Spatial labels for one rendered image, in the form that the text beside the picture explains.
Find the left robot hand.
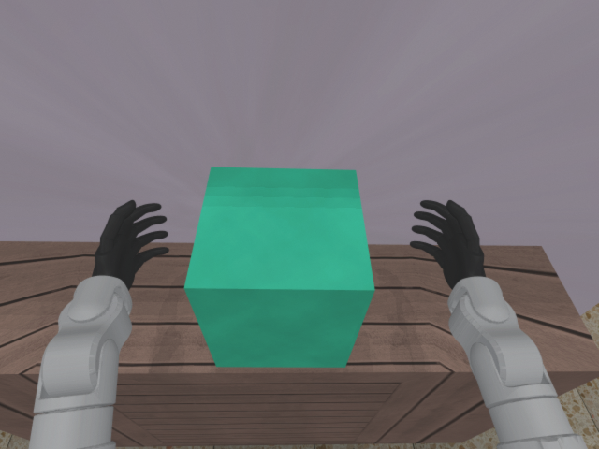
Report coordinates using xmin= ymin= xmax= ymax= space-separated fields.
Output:
xmin=92 ymin=200 xmax=169 ymax=291

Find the robot left forearm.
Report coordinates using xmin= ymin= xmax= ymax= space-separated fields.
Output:
xmin=29 ymin=275 xmax=132 ymax=449

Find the right robot hand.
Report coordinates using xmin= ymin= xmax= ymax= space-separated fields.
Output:
xmin=410 ymin=200 xmax=486 ymax=290

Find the robot right forearm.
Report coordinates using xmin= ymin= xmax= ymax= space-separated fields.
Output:
xmin=447 ymin=276 xmax=588 ymax=449

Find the carton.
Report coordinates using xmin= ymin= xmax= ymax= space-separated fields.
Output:
xmin=184 ymin=167 xmax=375 ymax=368

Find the pedestal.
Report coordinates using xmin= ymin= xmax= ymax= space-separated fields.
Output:
xmin=0 ymin=241 xmax=599 ymax=447

